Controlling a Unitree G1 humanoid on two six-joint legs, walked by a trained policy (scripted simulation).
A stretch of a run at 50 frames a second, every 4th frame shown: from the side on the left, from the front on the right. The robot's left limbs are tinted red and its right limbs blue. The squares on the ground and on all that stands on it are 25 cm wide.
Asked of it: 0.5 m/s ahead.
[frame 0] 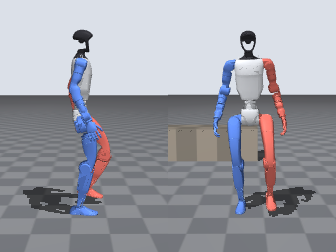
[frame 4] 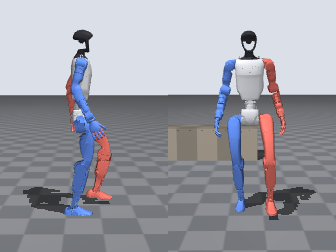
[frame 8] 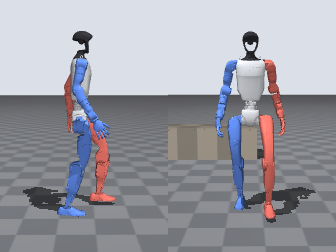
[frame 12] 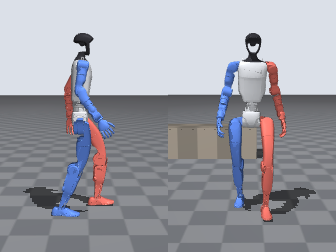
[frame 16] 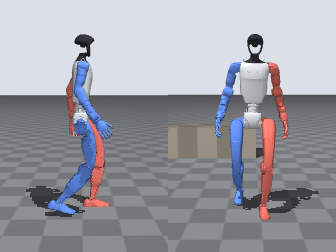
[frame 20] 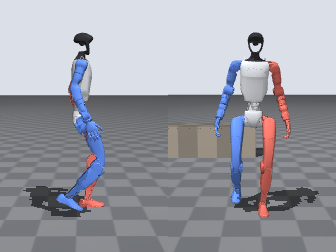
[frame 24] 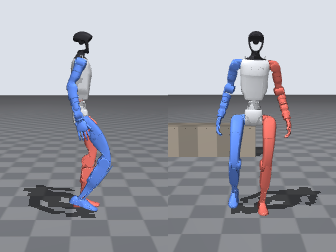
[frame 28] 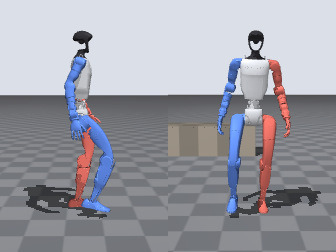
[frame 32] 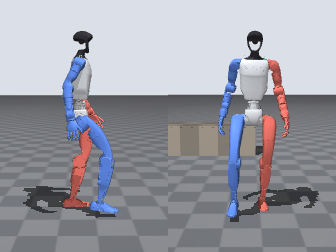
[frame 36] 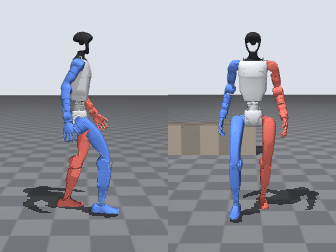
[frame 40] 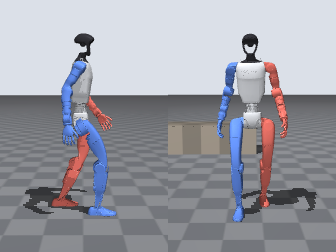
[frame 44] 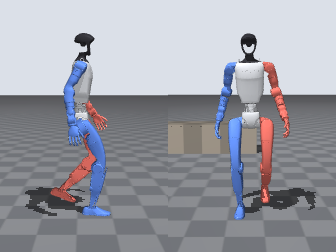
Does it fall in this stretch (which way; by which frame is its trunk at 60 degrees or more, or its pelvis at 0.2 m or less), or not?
no
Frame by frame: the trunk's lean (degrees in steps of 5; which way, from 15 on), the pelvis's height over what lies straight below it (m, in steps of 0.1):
0: 5, 0.8
4: 5, 0.8
8: 5, 0.8
12: 5, 0.8
16: 5, 0.8
20: 5, 0.8
24: 5, 0.8
28: 5, 0.8
32: 5, 0.8
36: 5, 0.8
40: 5, 0.8
44: 5, 0.8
